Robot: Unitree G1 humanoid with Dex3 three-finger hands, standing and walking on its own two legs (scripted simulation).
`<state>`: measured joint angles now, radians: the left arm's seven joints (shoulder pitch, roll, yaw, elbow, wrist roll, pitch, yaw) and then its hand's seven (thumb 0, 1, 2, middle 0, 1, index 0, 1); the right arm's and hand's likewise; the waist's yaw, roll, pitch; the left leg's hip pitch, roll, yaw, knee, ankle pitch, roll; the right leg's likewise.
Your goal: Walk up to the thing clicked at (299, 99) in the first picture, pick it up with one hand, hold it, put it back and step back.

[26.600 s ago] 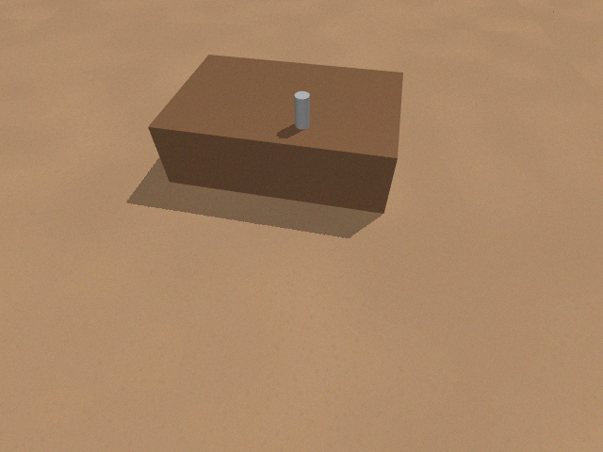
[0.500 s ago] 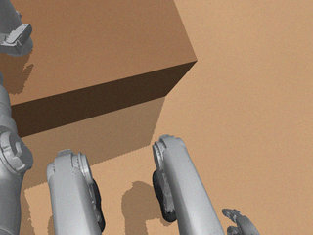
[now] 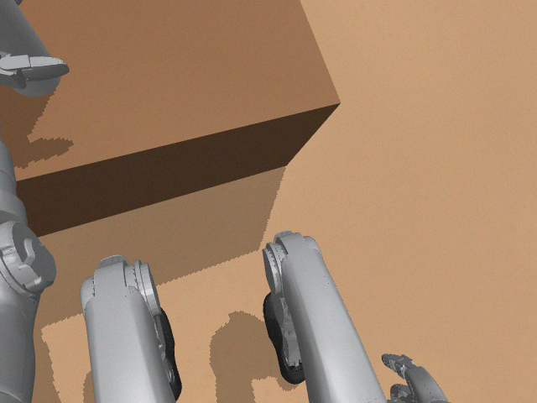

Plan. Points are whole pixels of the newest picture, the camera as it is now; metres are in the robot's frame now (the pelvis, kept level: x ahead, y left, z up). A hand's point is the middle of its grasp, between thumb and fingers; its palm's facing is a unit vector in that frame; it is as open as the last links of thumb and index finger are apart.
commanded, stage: open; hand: left
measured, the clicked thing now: (3, 37) +0.57 +0.26 +0.01
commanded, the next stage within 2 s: withdraw in 0.14 s
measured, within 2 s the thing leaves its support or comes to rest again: neither
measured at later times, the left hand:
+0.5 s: hand out of the picture +0.57 +0.28 +0.05, palm faces +0.29 -0.96 -0.03, open 17.5 cm
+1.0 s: hand out of the picture +0.55 +0.38 +0.17, palm faces +0.39 -0.87 -0.31, open 17.4 cm
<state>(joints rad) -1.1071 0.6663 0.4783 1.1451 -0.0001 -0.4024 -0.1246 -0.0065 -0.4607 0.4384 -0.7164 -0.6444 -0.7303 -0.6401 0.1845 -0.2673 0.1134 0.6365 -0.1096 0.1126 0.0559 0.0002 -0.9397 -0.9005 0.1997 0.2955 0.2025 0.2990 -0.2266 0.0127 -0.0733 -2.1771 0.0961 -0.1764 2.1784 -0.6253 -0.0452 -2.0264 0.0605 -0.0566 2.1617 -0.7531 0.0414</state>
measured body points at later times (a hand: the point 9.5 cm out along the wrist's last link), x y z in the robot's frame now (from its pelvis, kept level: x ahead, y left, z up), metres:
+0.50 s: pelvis +0.00 +0.00 +0.01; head +0.24 +0.06 +0.39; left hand +0.55 +0.33 +0.05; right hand +0.06 -0.26 -0.10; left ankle +0.09 +0.15 -0.36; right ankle +0.08 -0.13 -0.36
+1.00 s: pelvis +0.02 +0.01 +0.14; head +0.23 +0.07 +0.53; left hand +0.52 +0.42 +0.19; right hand +0.06 -0.25 +0.04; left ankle +0.09 +0.15 -0.36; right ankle +0.08 -0.13 -0.36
